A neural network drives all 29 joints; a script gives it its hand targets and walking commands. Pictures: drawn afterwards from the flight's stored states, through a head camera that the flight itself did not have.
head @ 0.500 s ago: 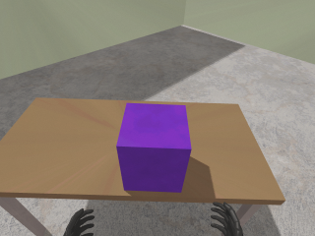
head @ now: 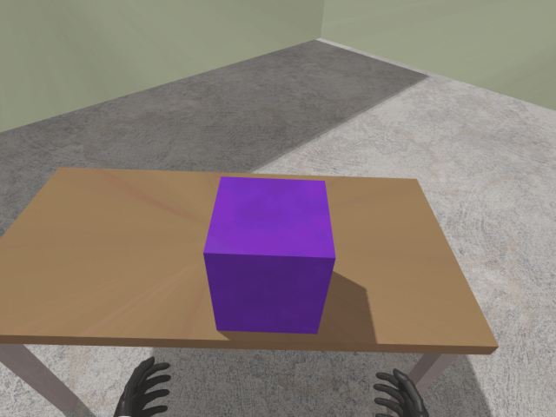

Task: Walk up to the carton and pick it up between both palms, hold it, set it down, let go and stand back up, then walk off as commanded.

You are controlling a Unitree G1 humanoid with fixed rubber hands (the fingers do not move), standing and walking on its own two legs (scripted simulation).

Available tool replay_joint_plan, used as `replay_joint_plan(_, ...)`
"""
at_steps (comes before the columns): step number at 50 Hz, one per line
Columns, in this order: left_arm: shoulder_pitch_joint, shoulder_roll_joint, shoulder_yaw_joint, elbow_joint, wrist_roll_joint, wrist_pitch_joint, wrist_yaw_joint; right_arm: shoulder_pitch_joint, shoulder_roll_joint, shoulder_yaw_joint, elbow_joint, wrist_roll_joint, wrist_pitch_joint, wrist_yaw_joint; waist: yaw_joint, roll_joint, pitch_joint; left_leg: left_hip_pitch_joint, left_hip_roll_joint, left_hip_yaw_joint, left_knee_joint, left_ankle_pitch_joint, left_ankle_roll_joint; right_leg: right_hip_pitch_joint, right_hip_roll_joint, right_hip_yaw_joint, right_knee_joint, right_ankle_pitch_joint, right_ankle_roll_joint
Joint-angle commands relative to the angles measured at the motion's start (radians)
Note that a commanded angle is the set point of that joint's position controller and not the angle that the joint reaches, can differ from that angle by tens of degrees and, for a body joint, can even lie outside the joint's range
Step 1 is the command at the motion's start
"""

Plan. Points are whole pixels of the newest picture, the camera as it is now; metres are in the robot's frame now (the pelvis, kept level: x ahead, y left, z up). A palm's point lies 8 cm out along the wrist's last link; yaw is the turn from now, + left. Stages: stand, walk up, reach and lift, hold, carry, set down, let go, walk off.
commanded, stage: let go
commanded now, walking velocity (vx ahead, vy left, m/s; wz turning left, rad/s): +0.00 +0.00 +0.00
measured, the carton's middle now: (269, 256) +0.46 +0.02 -0.06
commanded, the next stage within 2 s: stand in 0.36 s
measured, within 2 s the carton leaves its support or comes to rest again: neither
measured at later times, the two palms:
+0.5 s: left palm out of the picture +0.14 +0.24 -0.09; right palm out of the picture +0.14 -0.21 -0.10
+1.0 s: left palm out of the picture +0.10 +0.28 -0.11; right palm out of the picture +0.14 -0.24 -0.11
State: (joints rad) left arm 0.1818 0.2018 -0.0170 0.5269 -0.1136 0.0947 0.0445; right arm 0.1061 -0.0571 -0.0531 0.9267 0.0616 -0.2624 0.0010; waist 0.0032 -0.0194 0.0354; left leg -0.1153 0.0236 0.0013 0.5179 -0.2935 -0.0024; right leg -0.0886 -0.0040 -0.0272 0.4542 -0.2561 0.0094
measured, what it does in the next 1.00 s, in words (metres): stands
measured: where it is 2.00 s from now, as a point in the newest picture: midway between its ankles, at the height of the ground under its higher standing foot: outside the picture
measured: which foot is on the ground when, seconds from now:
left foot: down 0.00-1.00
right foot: down 0.00-1.00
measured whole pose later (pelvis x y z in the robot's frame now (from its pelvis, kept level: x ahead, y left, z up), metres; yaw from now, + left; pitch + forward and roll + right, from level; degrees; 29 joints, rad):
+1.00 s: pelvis +0.02 +0.00 +0.00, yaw +0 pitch -4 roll -1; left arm 0.21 0.32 -0.02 0.90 -0.03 -0.02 0.03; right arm 0.11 -0.21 -0.07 0.93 0.02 -0.01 0.00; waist 0.02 0.02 0.05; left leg -0.13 0.02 0.00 0.52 -0.31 0.00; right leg -0.11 0.00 -0.03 0.46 -0.28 0.01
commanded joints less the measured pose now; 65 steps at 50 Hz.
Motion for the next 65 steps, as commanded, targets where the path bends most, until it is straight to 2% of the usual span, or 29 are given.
replay_joint_plan(1,-0.084,0.081,0.027,-0.183,0.109,-0.007,0.008,-0.097,-0.250,-0.066,-0.271,-0.076,-0.017,0.016,-0.002,0.107,0.010,-0.007,-0.015,0.065,-0.172,0.271,-0.072,0.001,0.048,-0.010,-0.107,0.120,-0.037)
replay_joint_plan(4,-0.091,0.079,0.037,-0.104,0.124,0.028,-0.005,-0.091,-0.248,-0.065,-0.228,-0.100,0.008,0.011,-0.014,0.061,0.069,-0.024,-0.007,0.064,-0.193,0.211,-0.062,0.014,0.043,-0.001,-0.132,0.094,-0.031)
replay_joint_plan(8,-0.099,0.094,0.032,-0.236,0.100,0.008,0.008,-0.101,-0.249,-0.085,-0.321,-0.088,-0.013,0.015,-0.009,0.088,-0.020,-0.005,-0.007,0.069,-0.172,0.267,-0.068,0.017,0.056,-0.011,-0.095,0.129,-0.032)
replay_joint_plan(18,-0.095,0.099,0.044,-0.175,0.110,0.040,-0.006,-0.095,-0.257,-0.084,-0.247,-0.105,0.011,0.012,-0.024,0.063,0.003,-0.030,-0.009,0.071,-0.180,0.263,-0.061,0.027,0.058,-0.009,-0.089,0.149,-0.024)
replay_joint_plan(19,-0.002,0.276,0.101,-0.045,0.165,-0.035,0.001,0.031,-0.409,-0.057,-0.114,-0.135,0.125,-0.016,0.036,0.083,0.050,-0.168,0.047,-0.043,-0.119,0.345,-0.006,-0.060,-0.084,0.075,-0.021,0.219,-0.028)
replay_joint_plan(22,-0.014,0.273,0.089,0.017,0.175,-0.081,-0.016,-0.013,-0.371,-0.028,-0.136,-0.121,0.198,-0.024,0.007,0.054,0.047,-0.173,0.050,-0.058,-0.155,0.108,0.021,-0.095,-0.080,0.086,-0.045,0.086,-0.017)
replay_joint_plan(23,0.029,0.293,0.096,0.040,0.177,-0.089,-0.018,-0.019,-0.382,-0.031,-0.124,-0.130,0.209,-0.019,0.038,0.059,0.086,-0.178,0.046,-0.073,-0.182,0.076,0.022,-0.135,-0.077,0.079,-0.066,0.044,-0.015)
replay_joint_plan(24,0.009,0.273,0.084,0.061,0.172,-0.099,-0.020,-0.015,-0.389,-0.034,-0.135,-0.119,0.215,-0.019,0.018,0.096,0.100,-0.176,0.043,-0.064,-0.180,0.052,0.026,-0.138,-0.081,0.102,-0.073,0.037,-0.020)
replay_joint_plan(26,0.010,0.268,0.082,0.090,0.169,-0.116,-0.026,-0.042,-0.402,-0.032,-0.121,-0.116,0.218,-0.012,0.039,0.070,0.089,-0.180,0.065,-0.100,-0.207,0.006,0.037,-0.148,-0.067,0.087,-0.070,0.022,-0.021)
replay_joint_plan(27,-0.015,0.242,0.070,0.114,0.170,-0.114,-0.028,-0.039,-0.407,-0.033,-0.116,-0.120,0.216,-0.018,0.017,0.077,0.078,-0.191,0.067,-0.114,-0.207,-0.016,0.044,-0.125,-0.079,0.096,-0.065,0.035,-0.027)
replay_joint_plan(28,-0.045,0.242,0.067,0.104,0.174,-0.124,-0.036,-0.035,-0.399,-0.036,-0.101,-0.111,0.217,-0.013,0.016,0.046,0.048,-0.148,0.063,-0.104,-0.196,-0.010,0.030,-0.146,-0.072,0.080,-0.075,0.021,-0.030)
replay_joint_plan(34,-0.008,0.317,0.071,0.210,0.164,-0.140,-0.029,-0.034,-0.418,-0.044,-0.072,-0.100,0.237,-0.007,0.005,0.112,0.020,-0.071,0.067,-0.098,-0.164,0.176,0.033,-0.095,-0.084,0.096,-0.081,0.148,-0.033)
replay_joint_plan(36,-0.009,0.326,0.066,0.225,0.164,-0.140,-0.028,-0.016,-0.433,-0.046,-0.065,-0.097,0.240,-0.003,-0.001,0.075,0.015,-0.038,0.063,-0.081,-0.153,0.248,0.025,-0.106,-0.089,0.092,-0.072,0.235,-0.028)
replay_joint_plan(37,0.000,0.328,0.064,0.238,0.159,-0.140,-0.029,-0.060,-0.447,-0.051,-0.067,-0.098,0.241,-0.011,0.015,0.109,-0.014,-0.050,0.075,-0.099,-0.156,0.263,0.039,-0.071,-0.086,0.082,-0.065,0.230,-0.029)
replay_joint_plan(40,-0.008,0.342,0.067,0.271,0.160,-0.136,-0.018,-0.031,-0.458,-0.050,-0.049,-0.093,0.243,-0.006,0.008,0.073,0.012,-0.046,0.063,-0.082,-0.155,0.231,0.032,-0.066,-0.088,0.099,-0.078,0.256,-0.033)
replay_joint_plan(41,-0.021,0.327,0.059,0.280,0.154,-0.128,-0.018,-0.041,-0.442,-0.048,-0.057,-0.093,0.245,-0.009,-0.005,0.101,0.013,-0.044,0.069,-0.085,-0.161,0.235,0.029,-0.072,-0.093,0.099,-0.083,0.272,-0.029)
replay_joint_plan(42,-0.010,0.314,0.055,0.279,0.153,-0.133,-0.025,-0.051,-0.444,-0.050,-0.054,-0.100,0.247,-0.013,0.018,0.091,0.016,-0.045,0.064,-0.080,-0.174,0.227,0.020,-0.075,-0.084,0.086,-0.067,0.215,-0.036)
replay_joint_plan(43,-0.005,0.321,0.058,0.291,0.156,-0.132,-0.020,-0.047,-0.461,-0.054,-0.054,-0.099,0.248,-0.015,0.003,0.140,0.033,-0.063,0.069,-0.088,-0.182,0.194,0.034,-0.072,-0.090,0.107,-0.085,0.205,-0.035)
replay_joint_plan(44,0.005,0.316,0.051,0.290,0.157,-0.137,-0.019,-0.029,-0.462,-0.054,-0.054,-0.095,0.253,-0.015,0.008,0.087,0.035,-0.052,0.069,-0.076,-0.169,0.275,0.027,-0.056,-0.091,0.088,-0.074,0.264,-0.030)
replay_joint_plan(46,-0.013,0.330,0.055,0.296,0.155,-0.140,-0.019,-0.046,-0.457,-0.054,-0.066,-0.082,0.247,-0.011,0.003,0.041,0.012,-0.009,0.075,-0.090,-0.157,0.247,0.035,-0.078,-0.092,0.093,-0.102,0.262,-0.041)
replay_joint_plan(48,0.006,0.317,0.052,0.312,0.148,-0.138,-0.022,-0.035,-0.446,-0.051,-0.062,-0.083,0.247,-0.006,0.011,0.091,-0.022,0.004,0.075,-0.080,-0.146,0.285,0.036,-0.023,-0.100,0.101,-0.098,0.325,-0.035)
replay_joint_plan(50,-0.032,0.330,0.056,0.318,0.156,-0.137,-0.014,-0.030,-0.457,-0.050,-0.053,-0.091,0.247,-0.011,-0.004,0.047,0.018,-0.007,0.075,-0.083,-0.169,0.298,0.033,-0.055,-0.098,0.091,-0.104,0.300,-0.031)
replay_joint_plan(51,-0.017,0.342,0.064,0.322,0.146,-0.134,-0.015,-0.033,-0.449,-0.049,-0.045,-0.091,0.252,-0.012,0.006,0.087,0.012,-0.011,0.077,-0.079,-0.164,0.294,0.034,-0.052,-0.105,0.105,-0.104,0.306,-0.032)
replay_joint_plan(53,-0.041,0.333,0.058,0.320,0.153,-0.137,-0.014,-0.039,-0.464,-0.051,-0.057,-0.092,0.258,-0.015,0.001,0.079,0.022,-0.018,0.074,-0.075,-0.170,0.292,0.024,-0.074,-0.099,0.092,-0.088,0.269,-0.025)
replay_joint_plan(55,-0.021,0.344,0.063,0.334,0.148,-0.141,-0.012,-0.011,-0.447,-0.048,-0.044,-0.087,0.266,-0.014,0.009,0.003,0.009,-0.016,0.085,-0.104,-0.175,0.286,0.037,-0.048,-0.096,0.093,-0.099,0.264,-0.035)
replay_joint_plan(56,-0.027,0.313,0.051,0.340,0.154,-0.137,-0.009,-0.043,-0.457,-0.059,-0.051,-0.092,0.258,-0.008,-0.008,0.069,0.005,-0.008,0.088,-0.092,-0.166,0.279,0.042,-0.058,-0.108,0.100,-0.093,0.285,-0.042)
replay_joint_plan(63,-0.043,0.335,0.063,0.343,0.149,-0.142,-0.016,-0.033,-0.434,-0.052,-0.046,-0.087,0.256,-0.010,-0.003,0.034,0.030,-0.006,0.087,-0.093,-0.188,0.261,0.035,-0.075,-0.103,0.098,-0.101,0.244,-0.044)
replay_joint_plan(64,-0.040,0.327,0.059,0.349,0.152,-0.139,-0.018,-0.052,-0.461,-0.053,-0.042,-0.094,0.250,-0.009,0.006,0.081,0.024,-0.005,0.080,-0.085,-0.179,0.263,0.032,-0.067,-0.096,0.105,-0.112,0.247,-0.044)
replay_joint_plan(65,-0.042,0.344,0.063,0.354,0.153,-0.142,-0.012,-0.026,-0.438,-0.055,-0.040,-0.093,0.252,-0.007,-0.006,0.074,-0.006,-0.012,0.084,-0.085,-0.183,0.295,0.033,-0.029,-0.104,0.102,-0.098,0.255,-0.046)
